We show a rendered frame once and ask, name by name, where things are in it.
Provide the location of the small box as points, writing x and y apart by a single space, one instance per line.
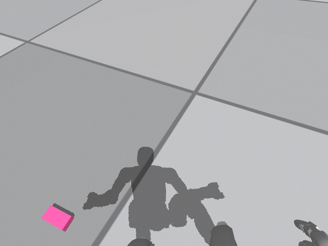
57 218

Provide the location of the right robot hand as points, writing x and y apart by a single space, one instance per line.
319 238

